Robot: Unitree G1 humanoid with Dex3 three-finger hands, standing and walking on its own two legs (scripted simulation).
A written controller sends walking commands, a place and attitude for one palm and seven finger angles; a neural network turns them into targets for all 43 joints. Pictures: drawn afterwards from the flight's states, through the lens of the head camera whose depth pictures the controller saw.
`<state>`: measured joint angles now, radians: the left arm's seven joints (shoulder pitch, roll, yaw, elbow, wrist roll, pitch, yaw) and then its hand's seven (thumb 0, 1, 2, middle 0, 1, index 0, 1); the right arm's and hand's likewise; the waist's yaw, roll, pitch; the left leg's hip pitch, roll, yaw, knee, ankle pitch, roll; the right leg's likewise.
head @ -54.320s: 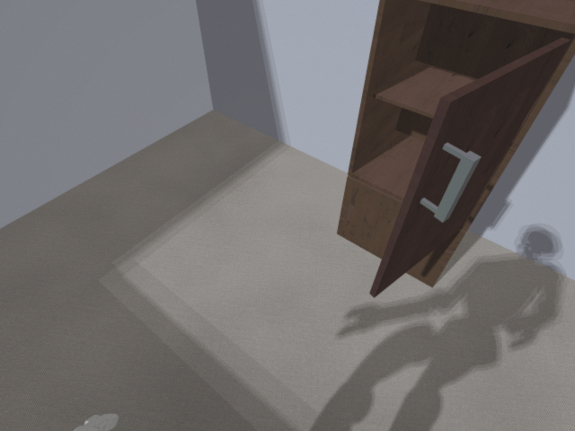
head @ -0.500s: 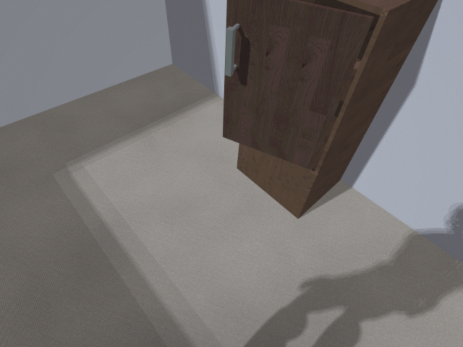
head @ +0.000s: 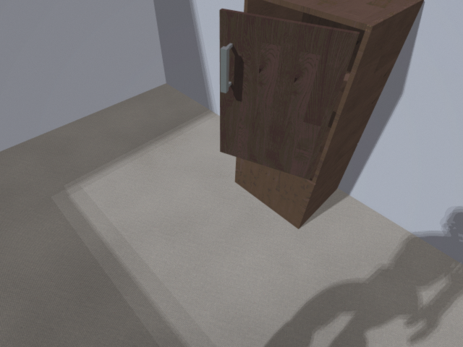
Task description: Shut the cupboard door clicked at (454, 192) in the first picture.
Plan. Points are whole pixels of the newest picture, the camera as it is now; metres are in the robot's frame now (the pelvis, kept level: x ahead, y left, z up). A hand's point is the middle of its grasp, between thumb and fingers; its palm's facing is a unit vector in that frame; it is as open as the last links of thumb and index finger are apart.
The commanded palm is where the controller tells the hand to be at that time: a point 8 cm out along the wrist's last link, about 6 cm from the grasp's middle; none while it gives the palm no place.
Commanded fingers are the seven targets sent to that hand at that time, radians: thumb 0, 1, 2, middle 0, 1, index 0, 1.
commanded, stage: let the arm hang, fingers relaxed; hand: left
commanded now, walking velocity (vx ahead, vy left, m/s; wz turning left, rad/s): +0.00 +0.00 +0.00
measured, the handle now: (227, 68) +0.96 +0.06 +0.03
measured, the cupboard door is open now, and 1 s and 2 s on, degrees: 21 21 21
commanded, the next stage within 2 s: look to check the result in 0.18 s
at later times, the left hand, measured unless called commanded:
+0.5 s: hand out of the picture -0.01 +0.18 -0.18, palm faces +0.00 -0.98 -0.20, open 7.4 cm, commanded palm none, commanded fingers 0.00 0.90 0.90 -0.20 -0.30 -0.20 -0.30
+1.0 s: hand out of the picture +0.05 +0.19 -0.17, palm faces -0.01 -0.97 -0.26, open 7.4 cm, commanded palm none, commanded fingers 0.00 0.90 0.90 -0.20 -0.30 -0.20 -0.30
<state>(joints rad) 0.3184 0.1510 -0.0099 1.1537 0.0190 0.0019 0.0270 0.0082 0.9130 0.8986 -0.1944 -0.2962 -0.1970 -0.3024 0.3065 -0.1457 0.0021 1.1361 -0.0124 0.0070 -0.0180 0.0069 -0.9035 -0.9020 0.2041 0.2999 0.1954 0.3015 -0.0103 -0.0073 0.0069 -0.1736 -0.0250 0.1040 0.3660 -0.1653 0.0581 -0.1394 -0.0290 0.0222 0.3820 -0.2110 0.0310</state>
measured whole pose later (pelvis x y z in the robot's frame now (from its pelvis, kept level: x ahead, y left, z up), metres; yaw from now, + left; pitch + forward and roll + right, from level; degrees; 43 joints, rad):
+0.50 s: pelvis +0.01 +0.00 +0.00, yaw +0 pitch -1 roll +0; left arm 0.31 0.16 0.00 1.16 0.02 0.00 0.03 0.01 0.91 0.90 -0.19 -0.30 -0.20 -0.30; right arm 0.30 -0.16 -0.01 1.14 -0.01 -0.01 -0.02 0.01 -0.90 -0.90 0.20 0.30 0.20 0.30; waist -0.01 0.00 0.03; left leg -0.17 -0.03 0.11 0.36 -0.18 0.06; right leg -0.14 -0.03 0.03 0.38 -0.22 0.03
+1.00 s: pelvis +0.02 -0.01 +0.00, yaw +0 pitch -1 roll +0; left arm 0.20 0.23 0.01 1.14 0.02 -0.01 0.02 0.01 0.91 0.90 -0.20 -0.30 -0.20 -0.30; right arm 0.20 -0.24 -0.01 1.12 -0.01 -0.01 -0.02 0.01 -0.90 -0.90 0.20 0.30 0.20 0.30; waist -0.02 0.00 0.04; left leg -0.14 -0.02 0.09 0.34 -0.18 0.04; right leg -0.10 -0.02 0.01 0.35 -0.23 0.02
